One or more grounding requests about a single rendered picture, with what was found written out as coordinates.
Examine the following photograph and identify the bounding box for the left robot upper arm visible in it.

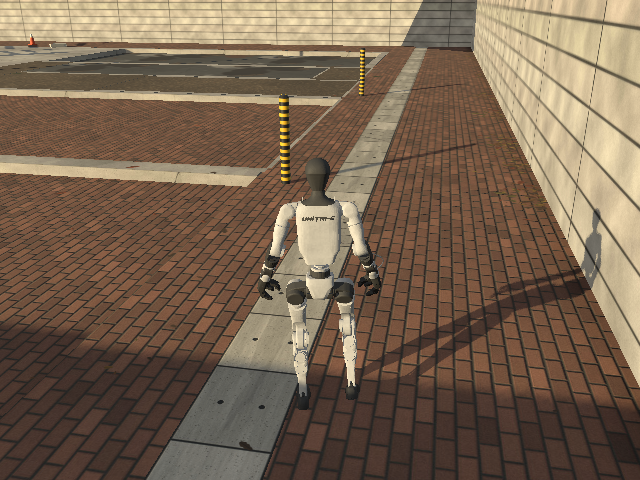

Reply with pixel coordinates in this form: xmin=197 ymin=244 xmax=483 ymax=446
xmin=269 ymin=202 xmax=298 ymax=257

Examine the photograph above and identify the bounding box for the robot right thigh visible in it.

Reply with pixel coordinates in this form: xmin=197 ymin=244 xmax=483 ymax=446
xmin=333 ymin=277 xmax=355 ymax=336

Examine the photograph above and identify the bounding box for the right robot forearm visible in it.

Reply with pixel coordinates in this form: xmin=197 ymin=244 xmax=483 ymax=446
xmin=358 ymin=240 xmax=379 ymax=279

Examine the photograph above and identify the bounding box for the left robot hand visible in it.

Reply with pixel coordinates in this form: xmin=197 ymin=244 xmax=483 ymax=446
xmin=257 ymin=278 xmax=281 ymax=300

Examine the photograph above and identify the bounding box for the left robot forearm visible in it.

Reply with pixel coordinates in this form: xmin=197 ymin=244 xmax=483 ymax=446
xmin=260 ymin=242 xmax=280 ymax=282

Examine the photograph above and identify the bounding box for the right robot hand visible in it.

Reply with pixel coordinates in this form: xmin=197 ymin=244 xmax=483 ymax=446
xmin=358 ymin=275 xmax=381 ymax=296

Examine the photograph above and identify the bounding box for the right robot upper arm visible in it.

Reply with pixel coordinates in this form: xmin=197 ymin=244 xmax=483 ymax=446
xmin=339 ymin=201 xmax=368 ymax=256

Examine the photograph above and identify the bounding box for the left robot shin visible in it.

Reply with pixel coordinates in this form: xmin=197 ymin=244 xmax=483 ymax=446
xmin=292 ymin=332 xmax=308 ymax=397

